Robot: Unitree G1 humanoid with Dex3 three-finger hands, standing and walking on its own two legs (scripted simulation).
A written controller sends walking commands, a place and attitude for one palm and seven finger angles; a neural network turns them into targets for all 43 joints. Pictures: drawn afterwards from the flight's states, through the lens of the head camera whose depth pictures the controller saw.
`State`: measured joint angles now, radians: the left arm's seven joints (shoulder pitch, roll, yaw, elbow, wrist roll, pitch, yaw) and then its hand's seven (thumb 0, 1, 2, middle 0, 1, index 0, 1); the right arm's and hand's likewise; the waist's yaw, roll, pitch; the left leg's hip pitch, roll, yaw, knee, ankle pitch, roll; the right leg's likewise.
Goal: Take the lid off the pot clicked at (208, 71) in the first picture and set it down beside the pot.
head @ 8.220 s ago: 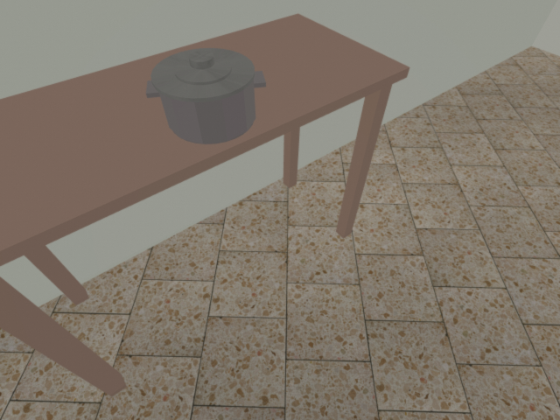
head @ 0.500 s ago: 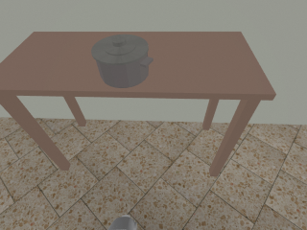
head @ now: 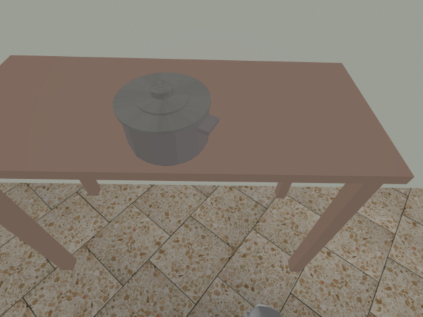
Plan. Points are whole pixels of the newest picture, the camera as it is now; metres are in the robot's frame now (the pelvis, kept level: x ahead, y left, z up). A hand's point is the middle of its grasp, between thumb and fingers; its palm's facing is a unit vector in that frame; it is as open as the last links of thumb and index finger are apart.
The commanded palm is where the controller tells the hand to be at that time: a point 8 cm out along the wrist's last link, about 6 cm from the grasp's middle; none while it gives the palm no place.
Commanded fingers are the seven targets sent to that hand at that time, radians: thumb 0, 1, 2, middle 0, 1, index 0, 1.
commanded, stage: come to a stop and stand still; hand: left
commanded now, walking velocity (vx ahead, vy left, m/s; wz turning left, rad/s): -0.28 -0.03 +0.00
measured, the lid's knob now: (161, 89) +0.52 +0.14 +0.15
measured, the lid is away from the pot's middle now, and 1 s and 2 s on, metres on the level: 0.00 0.00 0.00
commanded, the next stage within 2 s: look again from close up in 1.44 s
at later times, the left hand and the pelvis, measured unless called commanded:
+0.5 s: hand out of the picture +0.06 +0.21 -0.19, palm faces +0.03 -0.97 -0.22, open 7.4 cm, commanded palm none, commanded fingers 0.00 0.90 0.90 -0.20 -0.30 -0.20 -0.30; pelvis -0.02 +0.02 -0.02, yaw +0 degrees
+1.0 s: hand out of the picture +0.00 +0.18 -0.19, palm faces -0.05 -0.97 -0.23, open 7.4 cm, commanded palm none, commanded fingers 0.00 0.90 0.90 -0.20 -0.30 -0.20 -0.30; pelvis -0.01 +0.00 -0.02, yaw -1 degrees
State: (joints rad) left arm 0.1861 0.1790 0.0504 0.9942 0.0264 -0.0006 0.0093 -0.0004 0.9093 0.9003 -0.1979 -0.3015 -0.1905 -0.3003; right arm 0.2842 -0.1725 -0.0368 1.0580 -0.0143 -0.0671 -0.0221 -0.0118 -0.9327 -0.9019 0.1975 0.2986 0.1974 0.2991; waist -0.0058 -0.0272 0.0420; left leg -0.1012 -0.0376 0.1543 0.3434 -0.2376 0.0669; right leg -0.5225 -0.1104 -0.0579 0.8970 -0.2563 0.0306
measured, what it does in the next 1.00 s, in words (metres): steps on the spot: right foot, then left foot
